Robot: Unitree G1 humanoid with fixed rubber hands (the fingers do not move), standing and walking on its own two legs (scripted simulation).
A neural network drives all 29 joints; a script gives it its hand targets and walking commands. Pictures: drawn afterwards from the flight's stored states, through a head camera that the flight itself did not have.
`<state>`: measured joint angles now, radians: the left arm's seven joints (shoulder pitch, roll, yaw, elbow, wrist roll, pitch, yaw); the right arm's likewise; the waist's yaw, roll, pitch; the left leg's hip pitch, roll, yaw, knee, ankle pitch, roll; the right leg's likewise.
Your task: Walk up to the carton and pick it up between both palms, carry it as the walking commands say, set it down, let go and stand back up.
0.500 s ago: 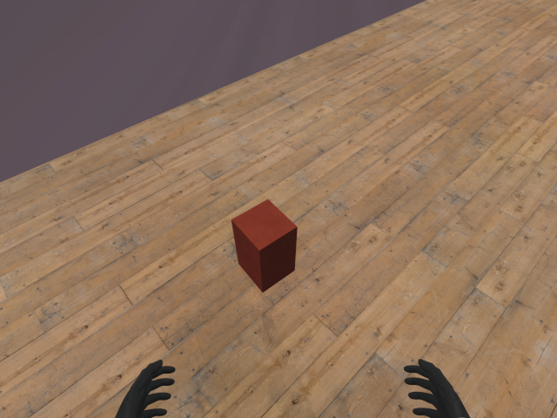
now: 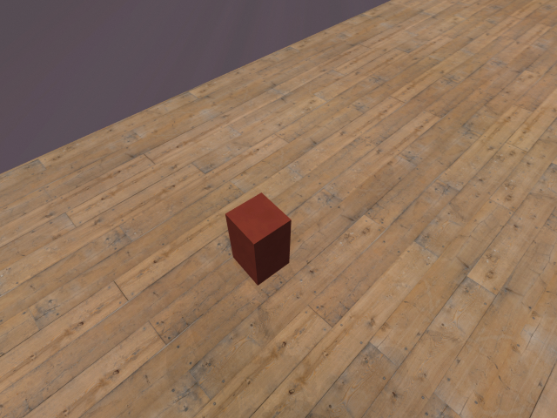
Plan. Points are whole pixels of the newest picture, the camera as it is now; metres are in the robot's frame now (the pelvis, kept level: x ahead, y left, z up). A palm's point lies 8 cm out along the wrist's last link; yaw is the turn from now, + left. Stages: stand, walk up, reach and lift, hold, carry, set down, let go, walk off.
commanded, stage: stand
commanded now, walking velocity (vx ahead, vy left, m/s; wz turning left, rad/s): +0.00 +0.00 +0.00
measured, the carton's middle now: (259, 240) +0.84 +0.09 -0.62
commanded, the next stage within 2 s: walk up in 1.36 s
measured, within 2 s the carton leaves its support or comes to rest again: neither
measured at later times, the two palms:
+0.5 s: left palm out of the picture -0.04 +0.20 -0.15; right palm out of the picture -0.03 -0.19 -0.14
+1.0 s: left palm out of the picture -0.05 +0.20 -0.15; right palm out of the picture -0.05 -0.19 -0.15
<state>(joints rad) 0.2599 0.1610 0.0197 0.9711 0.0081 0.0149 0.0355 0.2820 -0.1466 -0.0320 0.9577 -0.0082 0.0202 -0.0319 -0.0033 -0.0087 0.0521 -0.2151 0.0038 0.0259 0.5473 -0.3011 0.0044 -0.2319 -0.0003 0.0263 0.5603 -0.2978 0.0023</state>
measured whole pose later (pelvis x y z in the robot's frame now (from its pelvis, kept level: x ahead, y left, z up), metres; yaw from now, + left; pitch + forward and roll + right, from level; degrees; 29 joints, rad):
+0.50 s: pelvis -0.01 +0.00 +0.01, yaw +0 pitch -3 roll +0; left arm 0.28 0.09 0.01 1.19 0.01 0.01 0.05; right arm 0.29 -0.08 -0.03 1.16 -0.02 0.00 -0.05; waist 0.00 -0.01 0.06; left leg -0.17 0.00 0.02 0.46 -0.24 0.01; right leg -0.18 -0.01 0.02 0.47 -0.23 0.01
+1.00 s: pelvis -0.02 +0.00 +0.01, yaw +1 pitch -2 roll +0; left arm 0.28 0.09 0.01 1.17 0.01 0.01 0.04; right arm 0.30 -0.07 -0.01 1.17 -0.02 0.01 -0.05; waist 0.00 -0.01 0.04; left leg -0.21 -0.01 0.02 0.47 -0.22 0.01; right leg -0.22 -0.01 0.02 0.48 -0.23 0.01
